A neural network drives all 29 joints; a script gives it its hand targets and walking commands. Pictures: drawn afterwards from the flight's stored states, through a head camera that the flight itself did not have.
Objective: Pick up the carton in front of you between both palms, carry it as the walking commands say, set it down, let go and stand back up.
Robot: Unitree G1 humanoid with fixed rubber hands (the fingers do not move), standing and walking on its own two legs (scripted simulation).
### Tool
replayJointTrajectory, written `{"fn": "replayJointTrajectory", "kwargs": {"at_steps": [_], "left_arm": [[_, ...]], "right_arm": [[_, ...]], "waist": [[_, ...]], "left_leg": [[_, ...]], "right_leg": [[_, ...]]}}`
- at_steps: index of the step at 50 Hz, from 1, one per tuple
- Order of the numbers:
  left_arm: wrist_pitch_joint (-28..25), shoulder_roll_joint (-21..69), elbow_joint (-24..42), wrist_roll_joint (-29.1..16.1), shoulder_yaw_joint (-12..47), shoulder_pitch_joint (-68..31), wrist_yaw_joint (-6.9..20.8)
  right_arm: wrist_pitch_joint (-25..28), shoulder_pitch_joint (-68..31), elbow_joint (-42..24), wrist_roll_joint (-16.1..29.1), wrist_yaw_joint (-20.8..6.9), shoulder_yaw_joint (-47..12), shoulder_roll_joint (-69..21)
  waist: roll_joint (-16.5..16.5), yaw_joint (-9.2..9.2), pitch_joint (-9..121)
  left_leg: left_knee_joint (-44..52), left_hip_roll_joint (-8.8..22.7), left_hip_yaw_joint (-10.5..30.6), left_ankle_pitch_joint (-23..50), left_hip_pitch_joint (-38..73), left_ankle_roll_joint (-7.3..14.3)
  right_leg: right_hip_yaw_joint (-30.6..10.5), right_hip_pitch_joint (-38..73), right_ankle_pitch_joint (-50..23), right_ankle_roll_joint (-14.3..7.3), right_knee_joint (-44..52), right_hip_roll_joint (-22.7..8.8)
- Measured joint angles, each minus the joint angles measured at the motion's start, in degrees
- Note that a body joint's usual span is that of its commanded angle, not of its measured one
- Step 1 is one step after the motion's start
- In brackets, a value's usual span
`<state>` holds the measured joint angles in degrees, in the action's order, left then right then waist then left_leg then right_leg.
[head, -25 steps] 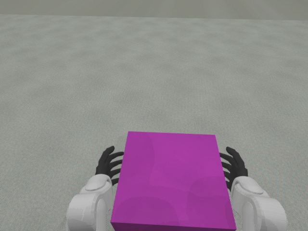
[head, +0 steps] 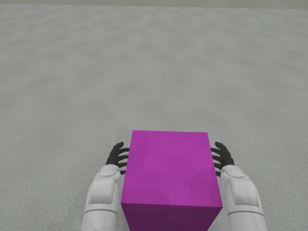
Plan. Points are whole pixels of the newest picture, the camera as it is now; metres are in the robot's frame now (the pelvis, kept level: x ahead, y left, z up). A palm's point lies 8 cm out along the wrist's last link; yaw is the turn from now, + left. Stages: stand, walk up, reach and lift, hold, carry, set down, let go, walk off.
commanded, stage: carry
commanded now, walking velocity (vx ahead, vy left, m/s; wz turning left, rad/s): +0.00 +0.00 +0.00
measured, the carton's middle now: (168, 185) +0.27 +0.00 -0.05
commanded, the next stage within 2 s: none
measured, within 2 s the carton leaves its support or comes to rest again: neither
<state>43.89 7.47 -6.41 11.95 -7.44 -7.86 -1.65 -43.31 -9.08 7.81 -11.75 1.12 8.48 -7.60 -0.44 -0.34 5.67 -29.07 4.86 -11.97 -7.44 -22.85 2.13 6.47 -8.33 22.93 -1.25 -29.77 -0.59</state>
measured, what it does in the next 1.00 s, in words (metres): walks ahead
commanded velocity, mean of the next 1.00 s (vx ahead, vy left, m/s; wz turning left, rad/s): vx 0.25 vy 0.00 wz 0.00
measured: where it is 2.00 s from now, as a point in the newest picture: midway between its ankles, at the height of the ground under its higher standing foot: (166, 224)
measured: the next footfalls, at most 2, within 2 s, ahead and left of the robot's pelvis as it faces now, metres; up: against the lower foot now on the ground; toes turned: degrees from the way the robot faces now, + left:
right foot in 1.16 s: +0.35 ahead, -0.13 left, +0.00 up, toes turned -9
left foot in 1.50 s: +0.45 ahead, +0.10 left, +0.00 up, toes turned -20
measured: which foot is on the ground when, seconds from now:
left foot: down 0.00-1.00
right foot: down 0.00-0.80, up 0.82-1.00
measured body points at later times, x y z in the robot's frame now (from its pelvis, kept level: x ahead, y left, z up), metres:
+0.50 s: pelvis +0.00 -0.01 +0.00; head -0.02 +0.00 +0.45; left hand +0.30 +0.14 +0.03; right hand +0.30 -0.16 +0.03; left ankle +0.09 +0.11 -0.73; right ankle -0.08 -0.09 -0.73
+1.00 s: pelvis +0.12 +0.02 +0.02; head +0.14 +0.02 +0.47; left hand +0.42 +0.16 +0.05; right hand +0.42 -0.14 +0.05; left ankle +0.08 +0.11 -0.73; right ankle +0.15 -0.12 -0.69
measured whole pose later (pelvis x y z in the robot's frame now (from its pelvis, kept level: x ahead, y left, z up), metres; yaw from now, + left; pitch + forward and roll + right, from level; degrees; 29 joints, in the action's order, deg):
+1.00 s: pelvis +0.12 +0.02 +0.02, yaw -1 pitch +4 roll -1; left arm 42.1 7.5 -1.1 11.5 -7.3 -8.1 -1.5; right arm -41.2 -8.9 2.6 -10.8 1.6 7.5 -7.6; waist 0.9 -1.3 3.3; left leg -15.6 3.6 -11.9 -11.9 -7.9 1.2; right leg 6.4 -26.7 17.9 0.1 -41.3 -4.1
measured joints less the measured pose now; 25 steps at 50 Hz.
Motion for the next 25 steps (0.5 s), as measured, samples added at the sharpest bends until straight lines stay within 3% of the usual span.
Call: {"fn": "replayJointTrajectory", "kwargs": {"at_steps": [7,14,25], "left_arm": [[-5.47,0.29,-3.76,0.72,-1.65,-2.34,0.22],[-3.16,0.34,0.06,0.32,-1.13,-2.46,0.24],[-1.72,0.34,-0.60,0.93,-1.16,-2.44,0.52]], "right_arm": [[5.48,-2.20,3.61,-0.80,-0.22,1.73,-0.32],[3.15,-2.16,-0.37,-0.34,-0.21,1.22,-0.35],[1.63,-2.23,0.29,-1.05,-0.45,1.23,-0.36]], "waist": [[-0.02,0.09,-1.47],[-0.06,0.16,-1.55],[-0.12,0.09,-0.87]], "left_leg": [[-0.31,0.18,0.12,0.24,-0.68,-0.02],[-0.90,0.29,0.20,-0.01,-1.39,-0.12],[-1.20,0.44,0.39,-0.24,-1.23,-0.44]], "right_leg": [[0.05,-0.92,0.12,-0.14,-0.87,0.08],[0.07,-1.67,0.51,-0.22,-1.61,0.07],[0.20,-1.43,0.80,-0.41,-1.82,0.14]]}}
